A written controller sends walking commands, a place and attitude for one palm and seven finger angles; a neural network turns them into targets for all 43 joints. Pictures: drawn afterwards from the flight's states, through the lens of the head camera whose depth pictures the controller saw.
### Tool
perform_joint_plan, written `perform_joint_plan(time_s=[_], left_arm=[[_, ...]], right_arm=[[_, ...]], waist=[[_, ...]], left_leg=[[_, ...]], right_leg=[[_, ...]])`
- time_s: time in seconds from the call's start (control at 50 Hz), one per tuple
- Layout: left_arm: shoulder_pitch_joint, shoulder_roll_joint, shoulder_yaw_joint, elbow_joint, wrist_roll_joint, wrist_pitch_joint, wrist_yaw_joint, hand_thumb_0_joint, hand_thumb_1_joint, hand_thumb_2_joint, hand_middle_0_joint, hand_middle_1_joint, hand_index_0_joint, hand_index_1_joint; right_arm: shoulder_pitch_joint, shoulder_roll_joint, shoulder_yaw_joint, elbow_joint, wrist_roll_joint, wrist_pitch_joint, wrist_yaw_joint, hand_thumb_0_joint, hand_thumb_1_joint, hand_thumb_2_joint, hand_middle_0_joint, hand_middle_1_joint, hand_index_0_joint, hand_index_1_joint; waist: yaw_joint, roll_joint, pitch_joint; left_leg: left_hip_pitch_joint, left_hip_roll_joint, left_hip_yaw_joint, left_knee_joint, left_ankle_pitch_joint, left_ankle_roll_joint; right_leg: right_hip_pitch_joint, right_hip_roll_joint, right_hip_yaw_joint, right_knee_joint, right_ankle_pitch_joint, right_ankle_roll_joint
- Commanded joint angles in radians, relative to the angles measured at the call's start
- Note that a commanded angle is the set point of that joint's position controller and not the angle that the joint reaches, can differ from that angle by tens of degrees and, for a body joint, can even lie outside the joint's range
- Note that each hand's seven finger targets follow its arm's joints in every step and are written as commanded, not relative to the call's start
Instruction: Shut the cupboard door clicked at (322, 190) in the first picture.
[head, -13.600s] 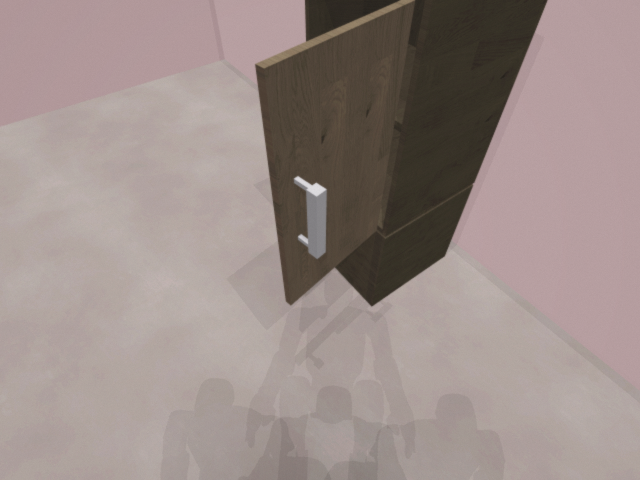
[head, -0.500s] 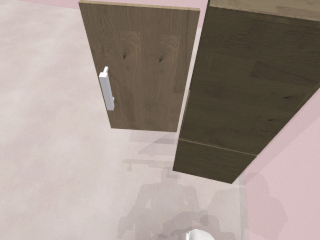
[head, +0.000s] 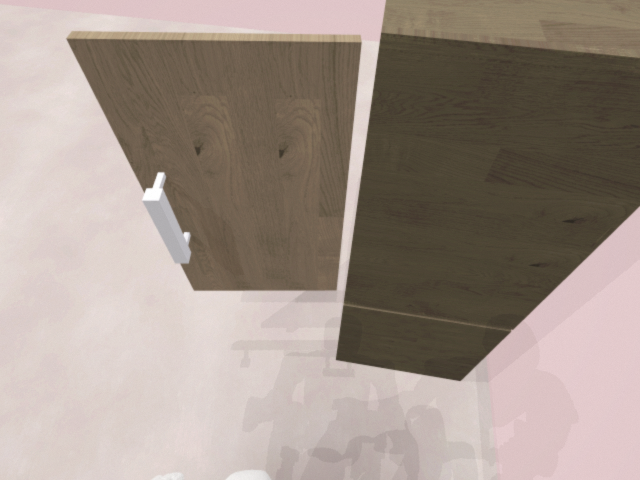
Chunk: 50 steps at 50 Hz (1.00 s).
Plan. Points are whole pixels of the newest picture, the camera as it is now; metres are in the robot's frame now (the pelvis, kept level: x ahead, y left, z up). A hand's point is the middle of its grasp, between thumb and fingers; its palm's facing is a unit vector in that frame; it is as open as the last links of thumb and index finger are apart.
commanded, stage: come to a stop and stand still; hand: left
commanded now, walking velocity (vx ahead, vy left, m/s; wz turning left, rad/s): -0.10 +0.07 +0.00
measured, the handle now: (172, 219) +0.50 +0.28 -0.05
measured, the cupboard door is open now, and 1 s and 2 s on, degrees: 100 100 100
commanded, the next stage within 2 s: look again from close up in 0.66 s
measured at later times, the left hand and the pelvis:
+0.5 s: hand out of the picture -0.01 +0.21 -0.18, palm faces +0.00 -0.98 -0.21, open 7.4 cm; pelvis -0.01 +0.03 +0.00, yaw -2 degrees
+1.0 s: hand out of the picture +0.04 +0.21 -0.17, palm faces -0.06 -0.97 -0.24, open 7.4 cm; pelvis +0.00 +0.02 +0.00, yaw -2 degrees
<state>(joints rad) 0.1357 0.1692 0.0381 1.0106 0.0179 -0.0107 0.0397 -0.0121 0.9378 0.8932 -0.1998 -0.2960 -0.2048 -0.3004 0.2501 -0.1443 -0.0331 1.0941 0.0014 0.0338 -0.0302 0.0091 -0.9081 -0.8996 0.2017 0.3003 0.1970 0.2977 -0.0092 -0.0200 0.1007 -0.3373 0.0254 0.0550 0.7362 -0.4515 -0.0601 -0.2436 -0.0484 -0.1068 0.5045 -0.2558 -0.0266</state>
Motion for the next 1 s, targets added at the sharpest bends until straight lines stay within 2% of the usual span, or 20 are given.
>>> perform_joint_plan(time_s=[0.0, 0.04, 0.06, 0.08, 0.1, 0.12, 0.16, 0.2, 0.32, 0.36, 0.4, 0.42, 0.44, 0.5, 0.52, 0.54, 0.56, 0.58, 0.68, 0.98], left_arm=[[0.061, 0.176, 0.049, -0.028, 0.005, 0.01, 0.01, 0.0, 0.9, 0.9, -0.2, -0.3, -0.2, -0.3], [0.04, 0.176, 0.049, -0.033, 0.001, 0.018, 0.006, 0.0, 0.9, 0.9, -0.2, -0.3, -0.2, -0.3], [0.051, 0.151, 0.042, -0.038, -0.004, 0.024, 0.002, 0.0, 0.9, 0.9, -0.2, -0.3, -0.2, -0.3], [0.083, 0.091, 0.033, -0.043, -0.005, 0.033, -0.001, 0.0, 0.9, 0.9, -0.2, -0.3, -0.2, -0.3], [0.088, 0.065, 0.026, -0.053, -0.012, 0.04, -0.001, 0.0, 0.9, 0.9, -0.2, -0.3, -0.2, -0.3], [0.089, 0.081, 0.028, -0.051, -0.007, 0.045, 0.002, 0.0, 0.9, 0.9, -0.2, -0.3, -0.2, -0.3], [0.095, 0.091, 0.032, -0.029, 0.004, 0.057, -0.008, 0.0, 0.9, 0.9, -0.2, -0.3, -0.2, -0.3], [0.114, 0.086, 0.027, -0.014, 0.005, 0.05, -0.015, 0.0, 0.9, 0.9, -0.2, -0.3, -0.2, -0.3], [0.159, 0.065, 0.001, 0.007, -0.004, 0.029, -0.011, 0.0, 0.9, 0.9, -0.2, -0.3, -0.2, -0.3], [0.214, 0.072, -0.002, 0.034, -0.001, 0.018, -0.006, 0.0, 0.9, 0.9, -0.2, -0.3, -0.2, -0.3], [0.185, 0.125, -0.005, 0.033, 0.0, 0.001, -0.003, 0.0, 0.9, 0.9, -0.2, -0.3, -0.2, -0.3], [0.159, 0.135, -0.009, 0.027, -0.004, -0.001, -0.005, 0.0, 0.9, 0.9, -0.2, -0.3, -0.2, -0.3], [0.155, 0.131, -0.011, 0.029, -0.003, 0.002, -0.007, 0.0, 0.9, 0.9, -0.2, -0.3, -0.2, -0.3], [0.169, 0.092, -0.019, 0.047, -0.005, -0.007, -0.001, 0.0, 0.9, 0.9, -0.2, -0.3, -0.2, -0.3], [0.232, 0.083, -0.027, 0.034, 0.019, -0.014, 0.037, 0.0, 0.9, 0.9, -0.2, -0.3, -0.2, -0.3], [0.176, 0.126, -0.022, -0.016, 0.011, -0.015, 0.03, 0.0, 0.9, 0.9, -0.2, -0.3, -0.2, -0.3], [0.165, 0.124, -0.023, -0.026, 0.008, -0.013, 0.02, 0.0, 0.9, 0.9, -0.2, -0.3, -0.2, -0.3], [0.18, 0.133, -0.019, -0.033, 0.008, -0.021, 0.016, 0.0, 0.9, 0.9, -0.2, -0.3, -0.2, -0.3], [0.205, 0.112, -0.032, -0.027, 0.0, -0.029, 0.009, 0.0, 0.9, 0.9, -0.2, -0.3, -0.2, -0.3], [0.199, 0.154, -0.028, -0.013, -0.004, -0.019, 0.006, 0.0, 0.9, 0.9, -0.2, -0.3, -0.2, -0.3]], right_arm=[[0.083, -0.058, -0.03, -0.047, -0.007, 0.008, 0.007, 0.0, -0.9, -0.9, 0.2, 0.3, 0.2, 0.3], [0.108, -0.073, -0.035, -0.048, -0.011, 0.004, 0.01, 0.0, -0.9, -0.9, 0.2, 0.3, 0.2, 0.3], [0.117, -0.098, -0.037, -0.049, -0.015, -0.005, 0.011, 0.0, -0.9, -0.9, 0.2, 0.3, 0.2, 0.3], [0.11, -0.142, -0.044, -0.065, -0.022, -0.017, 0.009, 0.0, -0.9, -0.9, 0.2, 0.3, 0.2, 0.3], [0.082, -0.205, -0.053, -0.093, -0.028, -0.018, 0.002, 0.0, -0.9, -0.9, 0.2, 0.3, 0.2, 0.3], [0.028, -0.204, -0.047, -0.109, -0.032, -0.018, -0.001, 0.0, -0.9, -0.9, 0.2, 0.3, 0.2, 0.3], [-0.041, -0.176, -0.032, -0.13, -0.031, -0.026, -0.012, 0.0, -0.9, -0.9, 0.2, 0.3, 0.2, 0.3], [-0.052, -0.163, -0.021, -0.131, -0.03, -0.032, -0.016, 0.0, -0.9, -0.9, 0.2, 0.3, 0.2, 0.3], [-0.006, -0.177, -0.028, -0.09, -0.016, -0.04, -0.01, 0.0, -0.9, -0.9, 0.2, 0.3, 0.2, 0.3], [-0.014, -0.16, -0.026, -0.081, -0.006, -0.039, -0.006, 0.0, -0.9, -0.9, 0.2, 0.3, 0.2, 0.3], [-0.017, -0.116, -0.017, -0.08, 0.001, -0.036, 0.003, 0.0, -0.9, -0.9, 0.2, 0.3, 0.2, 0.3], [-0.011, -0.108, -0.015, -0.074, -0.002, -0.034, 0.01, 0.0, -0.9, -0.9, 0.2, 0.3, 0.2, 0.3], [-0.003, -0.106, -0.016, -0.065, -0.007, -0.039, 0.013, 0.0, -0.9, -0.9, 0.2, 0.3, 0.2, 0.3], [0.018, -0.122, -0.018, -0.034, -0.007, -0.044, 0.006, 0.0, -0.9, -0.9, 0.2, 0.3, 0.2, 0.3], [-0.039, -0.177, -0.015, -0.125, -0.007, -0.051, 0.015, 0.0, -0.9, -0.9, 0.2, 0.3, 0.2, 0.3], [0.011, -0.128, -0.01, -0.134, -0.015, -0.043, 0.023, 0.0, -0.9, -0.9, 0.2, 0.3, 0.2, 0.3], [-0.012, -0.14, -0.011, -0.128, -0.021, -0.036, 0.025, 0.0, -0.9, -0.9, 0.2, 0.3, 0.2, 0.3], [0.001, -0.135, -0.003, -0.135, -0.025, -0.04, 0.027, 0.0, -0.9, -0.9, 0.2, 0.3, 0.2, 0.3], [0.04, -0.13, 0.01, -0.14, -0.019, -0.057, 0.022, 0.0, -0.9, -0.9, 0.2, 0.3, 0.2, 0.3], [0.028, -0.151, 0.019, -0.075, -0.012, -0.067, 0.01, 0.0, -0.9, -0.9, 0.2, 0.3, 0.2, 0.3]], waist=[[0.009, -0.154, -0.12], [-0.018, -0.147, -0.114], [-0.017, -0.059, -0.121], [-0.005, 0.147, -0.136], [-0.005, 0.282, -0.12], [0.0, 0.222, -0.106], [0.023, 0.22, -0.055], [0.03, 0.17, -0.068], [0.012, 0.125, -0.162], [0.028, 0.056, -0.166], [-0.001, -0.051, -0.111], [-0.019, -0.047, -0.095], [-0.02, 0.006, -0.099], [-0.01, -0.092, -0.108], [0.008, 0.006, -0.022], [-0.028, 0.024, -0.048], [-0.016, 0.086, 0.023], [-0.013, 0.133, -0.005], [-0.002, -0.019, -0.07], [0.015, -0.01, -0.094]], left_leg=[[0.042, -0.013, 0.002, -0.07, 0.096, 0.002], [0.153, -0.006, 0.007, -0.212, 0.246, 0.012], [0.22, 0.043, -0.038, -0.279, 0.355, 0.038], [0.183, 0.202, -0.242, -0.364, 0.463, 0.111], [0.079, 0.322, -0.352, -0.462, 0.509, 0.214], [-0.003, 0.327, -0.319, -0.498, 0.336, 0.249], [-0.016, 0.263, -0.279, -0.522, 0.246, 0.222], [0.051, 0.236, -0.227, -0.493, 0.339, 0.216], [0.211, 0.215, -0.181, -0.432, 0.458, 0.206], [0.181, 0.156, -0.144, -0.372, 0.388, 0.148], [0.152, 0.061, -0.065, -0.326, 0.297, 0.072], [0.204, 0.041, -0.055, -0.333, 0.256, 0.059], [0.245, 0.041, -0.07, -0.345, 0.318, 0.065], [0.234, 0.081, -0.077, -0.345, 0.404, 0.079], [0.166, 0.095, -0.057, -0.196, 0.412, 0.068], [0.1, 0.076, -0.074, -0.25, 0.186, 0.072], [0.047, 0.065, -0.08, -0.286, 0.083, 0.08], [0.033, 0.061, -0.086, -0.297, 0.137, 0.085], [0.091, 0.065, -0.084, -0.285, 0.281, 0.106], [0.142, 0.081, -0.055, -0.289, 0.423, 0.105]], right_leg=[[0.072, -0.241, 0.149, -0.073, 0.664, -0.131], [-0.024, -0.212, 0.143, -0.042, 0.422, -0.085], [-0.089, -0.161, 0.121, 0.014, 0.258, -0.046], [-0.122, -0.049, 0.048, 0.113, -0.031, 0.017], [-0.099, 0.011, 0.039, 0.26, -0.273, 0.04], [-0.05, 0.009, 0.092, 0.384, -0.331, 0.021], [-0.109, 0.002, 0.134, 0.463, -0.271, 0.017], [-0.125, 0.001, 0.13, 0.445, -0.232, 0.022], [-0.003, 0.007, 0.077, 0.081, -0.161, 0.037], [0.086, -0.002, 0.1, -0.126, 0.022, 0.032], [0.042, -0.119, 0.242, -0.198, 0.114, -0.019], [-0.036, -0.143, 0.242, -0.209, 0.05, -0.034], [-0.058, -0.113, 0.211, -0.177, 0.064, -0.023], [0.01, -0.069, 0.174, -0.161, 0.125, 0.006], [-0.053, -0.069, 0.213, -0.162, 0.148, 0.012], [-0.057, -0.074, 0.203, -0.149, -0.112, -0.016], [-0.112, -0.057, 0.199, -0.142, -0.227, -0.029], [-0.066, -0.048, 0.188, -0.127, -0.155, -0.039], [-0.022, -0.036, 0.18, -0.102, -0.044, -0.032], [0.048, -0.045, 0.178, -0.089, 0.16, -0.01]])
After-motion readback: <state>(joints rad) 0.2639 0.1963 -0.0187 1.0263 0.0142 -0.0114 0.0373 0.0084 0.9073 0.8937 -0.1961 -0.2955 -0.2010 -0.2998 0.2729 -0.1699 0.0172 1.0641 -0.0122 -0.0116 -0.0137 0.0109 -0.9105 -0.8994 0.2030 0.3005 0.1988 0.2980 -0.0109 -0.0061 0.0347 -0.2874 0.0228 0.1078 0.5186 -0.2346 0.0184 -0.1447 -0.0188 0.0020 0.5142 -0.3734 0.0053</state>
